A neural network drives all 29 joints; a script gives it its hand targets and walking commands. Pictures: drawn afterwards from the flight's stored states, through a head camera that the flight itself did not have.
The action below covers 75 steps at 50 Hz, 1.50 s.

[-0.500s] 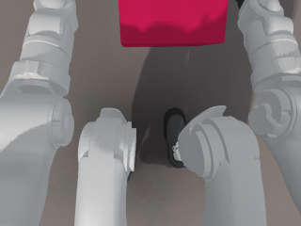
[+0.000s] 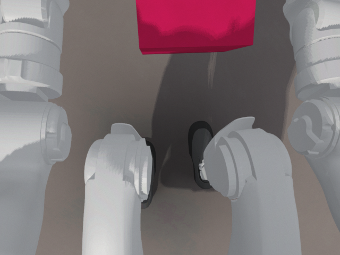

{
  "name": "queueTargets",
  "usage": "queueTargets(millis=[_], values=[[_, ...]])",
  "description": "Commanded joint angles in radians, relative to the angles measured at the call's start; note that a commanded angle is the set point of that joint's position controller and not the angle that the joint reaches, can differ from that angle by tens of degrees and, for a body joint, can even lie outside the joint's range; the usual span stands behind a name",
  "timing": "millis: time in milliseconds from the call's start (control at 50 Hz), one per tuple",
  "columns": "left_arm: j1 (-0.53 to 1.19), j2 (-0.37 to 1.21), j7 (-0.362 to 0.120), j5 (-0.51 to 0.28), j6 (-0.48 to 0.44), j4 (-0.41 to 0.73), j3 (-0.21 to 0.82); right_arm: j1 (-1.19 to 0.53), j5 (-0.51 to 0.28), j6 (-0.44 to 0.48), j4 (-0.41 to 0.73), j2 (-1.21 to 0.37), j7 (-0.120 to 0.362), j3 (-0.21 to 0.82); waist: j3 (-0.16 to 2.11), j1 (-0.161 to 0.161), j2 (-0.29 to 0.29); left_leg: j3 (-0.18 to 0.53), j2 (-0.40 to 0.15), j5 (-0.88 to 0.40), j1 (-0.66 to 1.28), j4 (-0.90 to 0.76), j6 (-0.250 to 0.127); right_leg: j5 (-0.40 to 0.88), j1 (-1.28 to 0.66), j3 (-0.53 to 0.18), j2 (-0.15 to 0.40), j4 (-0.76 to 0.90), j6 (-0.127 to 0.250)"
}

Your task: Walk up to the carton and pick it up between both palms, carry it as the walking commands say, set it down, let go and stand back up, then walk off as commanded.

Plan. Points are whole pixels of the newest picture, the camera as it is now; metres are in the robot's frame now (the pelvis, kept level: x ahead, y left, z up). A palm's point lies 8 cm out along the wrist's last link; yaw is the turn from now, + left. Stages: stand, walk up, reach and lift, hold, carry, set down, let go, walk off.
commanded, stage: set down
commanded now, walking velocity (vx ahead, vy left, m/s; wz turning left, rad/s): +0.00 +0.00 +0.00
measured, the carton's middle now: out of the picture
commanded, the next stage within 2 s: let go in 1.26 s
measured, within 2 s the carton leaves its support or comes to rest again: neither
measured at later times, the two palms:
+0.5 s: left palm out of the picture +0.58 +0.18 +0.00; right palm out of the picture +0.56 -0.21 +0.00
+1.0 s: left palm out of the picture +0.59 +0.19 +0.15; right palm out of the picture +0.57 -0.21 +0.16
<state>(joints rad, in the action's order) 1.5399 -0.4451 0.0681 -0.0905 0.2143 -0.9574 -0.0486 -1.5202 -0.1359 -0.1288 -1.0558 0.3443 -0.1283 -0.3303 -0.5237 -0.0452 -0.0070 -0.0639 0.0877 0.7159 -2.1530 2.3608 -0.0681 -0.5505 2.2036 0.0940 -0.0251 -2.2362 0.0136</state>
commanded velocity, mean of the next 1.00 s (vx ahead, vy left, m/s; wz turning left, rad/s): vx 0.00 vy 0.00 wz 0.00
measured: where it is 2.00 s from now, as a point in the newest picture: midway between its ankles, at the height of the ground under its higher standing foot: (172, 175)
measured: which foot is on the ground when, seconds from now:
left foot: down 0.00-1.00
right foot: down 0.00-1.00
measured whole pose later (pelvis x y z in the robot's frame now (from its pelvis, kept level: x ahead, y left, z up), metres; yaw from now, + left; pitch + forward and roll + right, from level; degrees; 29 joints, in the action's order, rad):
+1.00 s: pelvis -0.02 +0.01 +0.25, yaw +2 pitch +29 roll -3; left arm 1.60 -0.49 0.03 -0.12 0.46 -0.78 -0.04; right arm -1.52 -0.16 -0.42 -0.75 0.42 -0.11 -0.31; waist -0.52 -0.06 0.03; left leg 0.03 0.12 0.44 -1.51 1.45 -0.07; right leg -0.33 1.52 0.03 -0.04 -1.34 -0.01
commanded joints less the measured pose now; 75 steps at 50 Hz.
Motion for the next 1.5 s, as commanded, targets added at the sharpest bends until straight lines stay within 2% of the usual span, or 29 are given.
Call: queueTargets(millis=[0, 80, 140, 160, 200, 220, 280, 300, 340, 360, 500, 540, 580, 600, 660, 680, 740, 780, 860, 900, 960, 1020, 1100, 1120, 1200, 1260, 1340, 1380, 1480], values=[[0.421, -0.192, 0.009, -0.097, 0.037, 0.227, 0.014, -0.242, -0.036, -0.051, 0.284, 0.217, -0.029, 0.051, 1.758, -0.131, 0.104, 0.114, -0.027, -0.467, 0.675, -0.344, 0.057, 0.499, -0.906, -0.071, -0.025, 0.183, 0.0], [0.429, -0.216, 0.012, -0.081, 0.092, 0.243, -0.005, -0.258, -0.058, -0.111, 0.329, 0.215, -0.026, 0.062, 1.777, -0.119, 0.09, 0.108, -0.023, -0.419, 0.7, -0.41, 0.046, 0.454, -0.897, -0.064, -0.027, 0.246, 0.002], [0.464, -0.2, 0.007, -0.111, 0.117, 0.309, 0.016, -0.284, -0.058, -0.137, 0.379, 0.221, -0.026, 0.058, 1.865, -0.152, 0.091, 0.12, -0.023, -0.432, 0.765, -0.452, 0.047, 0.455, -0.932, -0.055, -0.024, 0.289, 0.008], [0.446, -0.188, -0.001, -0.107, 0.128, 0.251, 0.033, -0.271, -0.055, -0.152, 0.348, 0.224, -0.022, 0.049, 1.831, -0.155, 0.122, 0.111, -0.023, -0.415, 0.765, -0.466, 0.049, 0.432, -0.888, -0.053, -0.027, 0.311, 0.009], [0.488, -0.236, -0.003, -0.083, 0.133, 0.298, 0.004, -0.269, -0.054, -0.165, 0.363, 0.226, -0.024, 0.03, 1.835, -0.14, 0.156, 0.103, -0.019, -0.383, 0.753, -0.496, 0.051, 0.425, -0.917, -0.073, -0.025, 0.347, 0.013], [0.475, -0.227, -0.005, -0.086, 0.135, 0.272, -0.005, -0.291, -0.055, -0.167, 0.387, 0.22, -0.018, 0.045, 1.825, -0.135, 0.119, 0.113, -0.023, -0.385, 0.744, -0.517, 0.043, 0.422, -0.918, -0.072, -0.028, 0.367, 0.007], [0.498, -0.211, -0.018, -0.111, 0.156, 0.3, 0.033, -0.302, -0.049, -0.188, 0.402, 0.227, -0.015, 0.026, 1.898, -0.18, 0.138, 0.128, -0.024, -0.387, 0.837, -0.565, 0.045, 0.411, -0.955, -0.065, -0.028, 0.422, 0.01], [0.506, -0.197, -0.017, -0.117, 0.167, 0.297, 0.036, -0.322, -0.05, -0.197, 0.419, 0.222, -0.011, 0.038, 1.917, -0.178, 0.102, 0.133, -0.019, -0.4, 0.85, -0.586, 0.044, 0.412, -0.96, -0.051, -0.036, 0.44, 0.01], [0.501, -0.23, -0.018, -0.103, 0.175, 0.285, 0.021, -0.308, -0.027, -0.205, 0.43, 0.26, -0.016, 0.006, 1.916, -0.189, 0.128, 0.129, -0.017, -0.408, 0.862, -0.604, 0.046, 0.42, -0.962, -0.053, -0.041, 0.462, 0.007], [0.492, -0.226, -0.023, -0.103, 0.178, 0.266, 0.018, -0.333, -0.038, -0.21, 0.461, 0.245, -0.014, 0.017, 1.929, -0.169, 0.126, 0.123, -0.012, -0.421, 0.879, -0.618, 0.045, 0.434, -0.985, -0.059, -0.04, 0.482, 0.004], [0.512, -0.261, -0.026, -0.106, 0.2, 0.372, 0.0, -0.313, -0.059, -0.249, 0.54, 0.25, -0.005, 0.031, 2.109, -0.165, 0.102, 0.119, -0.009, -0.491, 1.005, -0.709, 0.045, 0.511, -1.146, -0.059, -0.047, 0.582, -0.003], [0.499, -0.236, -0.027, -0.125, 0.215, 0.337, 0.011, -0.309, -0.044, -0.26, 0.523, 0.272, -0.002, 0.028, 2.116, -0.195, 0.072, 0.127, -0.003, -0.476, 1.017, -0.741, 0.044, 0.503, -1.173, -0.05, -0.048, 0.613, -0.001], [0.465, -0.222, -0.037, -0.115, 0.228, 0.247, 0.016, -0.272, -0.04, -0.273, 0.438, 0.258, 0.007, 0.02, 1.987, -0.193, 0.097, 0.137, -0.016, -0.449, 1.018, -0.795, 0.047, 0.452, -1.12, -0.052, -0.044, 0.659, 0.001], [0.479, -0.259, -0.033, -0.096, 0.221, 0.323, -0.008, -0.266, -0.049, -0.27, 0.493, 0.237, 0.01, 0.021, 2.036, -0.164, 0.107, 0.138, -0.013, -0.482, 1.064, -0.809, 0.048, 0.477, -1.136, -0.059, -0.046, 0.672, 0.0], [0.464, -0.266, -0.031, -0.089, 0.224, 0.339, -0.02, -0.27, -0.054, -0.278, 0.521, 0.26, 0.011, 0.023, 2.134, -0.151, 0.106, 0.129, -0.009, -0.528, 1.13, -0.849, 0.049, 0.54, -1.25, -0.071, -0.045, 0.719, -0.001], [0.465, -0.259, -0.028, -0.104, 0.226, 0.378, -0.011, -0.268, -0.058, -0.28, 0.542, 0.262, 0.013, 0.037, 2.175, -0.163, 0.068, 0.136, -0.006, -0.561, 1.166, -0.863, 0.046, 0.566, -1.284, -0.062, -0.052, 0.73, -0.004], [0.45, -0.243, -0.035, -0.094, 0.231, 0.3, -0.017, -0.233, -0.039, -0.287, 0.471, 0.25, 0.022, 0.021, 2.087, -0.176, 0.076, 0.142, -0.011, -0.538, 1.162, -0.928, 0.051, 0.547, -1.265, -0.065, -0.042, 0.794, -0.003], [0.419, -0.245, -0.031, -0.081, 0.227, 0.338, -0.028, -0.239, -0.056, -0.28, 0.539, 0.248, 0.022, 0.023, 2.147, -0.138, 0.101, 0.142, -0.011, -0.61, 1.231, -0.961, 0.053, 0.607, -1.322, -0.077, -0.044, 0.827, -0.004], [0.432, -0.239, -0.033, -0.106, 0.23, 0.312, -0.012, -0.22, -0.035, -0.286, 0.513, 0.273, 0.025, 0.005, 2.155, -0.176, 0.087, 0.155, -0.009, -0.63, 1.296, -1.035, 0.06, 0.626, -1.376, -0.07, -0.044, 0.897, -0.004], [0.408, -0.221, -0.04, -0.09, 0.232, 0.24, -0.021, -0.206, -0.014, -0.285, 0.462, 0.26, 0.025, -0.006, 2.079, -0.168, 0.083, 0.148, -0.012, -0.6, 1.279, -1.084, 0.062, 0.6, -1.382, -0.071, -0.038, 0.949, -0.005], [0.42, -0.222, -0.039, -0.085, 0.216, 0.308, -0.042, -0.185, 0.003, -0.277, 0.469, 0.26, 0.028, -0.028, 2.132, -0.174, 0.1, 0.149, -0.012, -0.638, 1.374, -1.146, 0.072, 0.642, -1.467, -0.083, -0.039, 1.012, -0.003], [0.422, -0.192, -0.044, -0.087, 0.217, 0.264, -0.031, -0.183, 0.009, -0.273, 0.447, 0.245, 0.038, -0.036, 2.054, -0.177, 0.099, 0.163, -0.019, -0.619, 1.422, -1.225, 0.071, 0.603, -1.463, -0.072, -0.04, 1.084, -0.008], [0.423, -0.151, -0.06, -0.041, 0.182, 0.151, -0.074, -0.164, 0.066, -0.239, 0.307, 0.211, 0.059, -0.049, 1.852, -0.165, 0.093, 0.176, -0.031, -0.588, 1.417, -1.314, 0.077, 0.533, -1.382, -0.072, -0.032, 1.173, -0.007], [0.44, -0.145, -0.065, -0.025, 0.173, 0.139, -0.079, -0.145, 0.066, -0.234, 0.251, 0.184, 0.067, -0.045, 1.807, -0.156, 0.128, 0.175, -0.033, -0.556, 1.404, -1.329, 0.084, 0.511, -1.374, -0.081, -0.026, 1.193, -0.003], [0.468, -0.126, -0.058, -0.012, 0.143, 0.192, -0.087, -0.203, 0.101, -0.194, 0.339, 0.212, 0.078, -0.091, 1.951, -0.189, 0.121, 0.194, -0.037, -0.609, 1.562, -1.361, 0.101, 0.529, -1.416, -0.053, -0.038, 1.224, -0.007], [0.221, -0.08, -0.034, 0.025, 0.149, 0.15, -0.071, 0.001, 0.15, -0.189, 0.294, 0.206, 0.092, -0.087, 2.074, -0.188, 0.141, 0.186, -0.036, -0.763, 1.656, -1.352, 0.114, 0.636, -1.505, -0.036, -0.044, 1.218, -0.006], [-0.045, -0.049, 0.03, 0.046, 0.144, 0.3, -0.079, 0.213, 0.162, -0.162, 0.535, 0.215, 0.129, -0.029, 2.23, -0.144, 0.104, 0.203, -0.049, -0.954, 1.794, -1.355, 0.115, 0.739, -1.623, -0.055, -0.048, 1.218, 0.001], [-0.066, -0.012, 0.057, 0.042, 0.149, 0.398, -0.092, 0.166, 0.139, -0.157, 0.666, 0.245, 0.151, 0.002, 2.203, -0.109, 0.097, 0.186, -0.039, -0.93, 1.747, -1.372, 0.107, 0.725, -1.653, -0.074, -0.04, 1.236, 0.013], [-0.399, 0.078, 0.093, 0.068, 0.143, 0.567, -0.104, 0.524, 0.081, -0.163, 0.733, 0.2, 0.207, 0.119, 2.048, -0.07, 0.033, 0.164, -0.03, -0.844, 1.663, -1.442, 0.082, 0.741, -1.794, -0.109, -0.023, 1.283, 0.014]])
